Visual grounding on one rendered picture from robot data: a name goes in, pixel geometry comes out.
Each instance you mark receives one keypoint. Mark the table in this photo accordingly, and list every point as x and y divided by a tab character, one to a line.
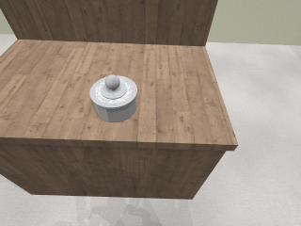
53	141

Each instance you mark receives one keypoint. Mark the lid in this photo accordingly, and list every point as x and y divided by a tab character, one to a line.
107	98

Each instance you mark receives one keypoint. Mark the pot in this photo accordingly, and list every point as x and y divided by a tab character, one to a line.
118	114

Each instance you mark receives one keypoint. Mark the knob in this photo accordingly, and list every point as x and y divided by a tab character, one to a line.
112	81

